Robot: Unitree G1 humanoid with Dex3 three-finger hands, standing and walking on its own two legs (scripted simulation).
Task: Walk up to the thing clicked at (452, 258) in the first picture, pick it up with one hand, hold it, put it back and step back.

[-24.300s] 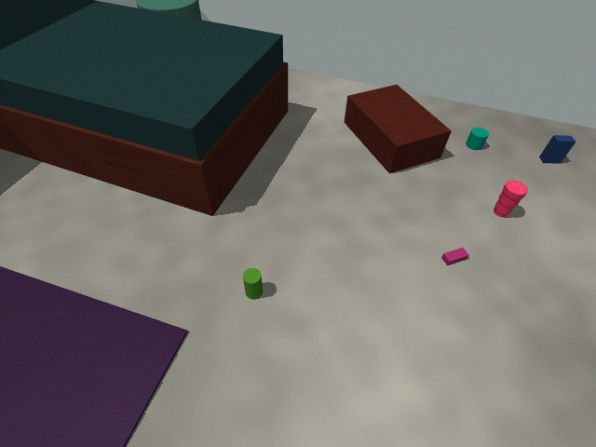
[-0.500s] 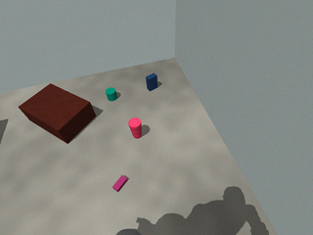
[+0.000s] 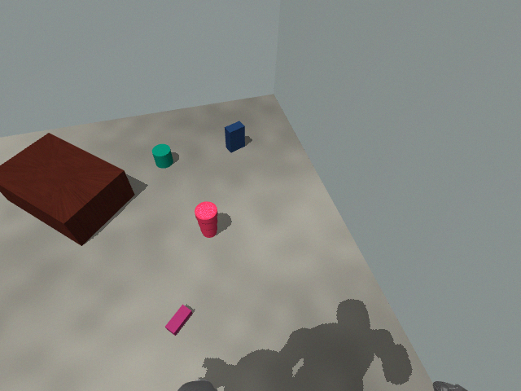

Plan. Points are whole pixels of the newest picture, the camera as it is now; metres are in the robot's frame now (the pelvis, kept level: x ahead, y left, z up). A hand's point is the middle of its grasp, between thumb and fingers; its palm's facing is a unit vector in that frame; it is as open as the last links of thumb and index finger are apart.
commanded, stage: walk up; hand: left
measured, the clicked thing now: (179, 319) +0.44 +0.28 -0.74
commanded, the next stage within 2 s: stand in 1.20 s
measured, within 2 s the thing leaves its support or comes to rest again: neither
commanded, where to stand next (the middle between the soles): +0.07 +0.01 m, yaw +0 degrees
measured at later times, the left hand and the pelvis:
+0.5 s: hand out of the picture +0.14 +0.27 -0.13, palm faces -0.02 -0.93 -0.36, open 7.3 cm; pelvis +0.03 +0.01 +0.02, yaw +0 degrees
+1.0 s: hand out of the picture +0.12 +0.26 -0.13, palm faces +0.00 -0.94 -0.34, open 7.3 cm; pelvis +0.04 +0.01 +0.03, yaw +1 degrees
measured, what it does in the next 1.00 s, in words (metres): stands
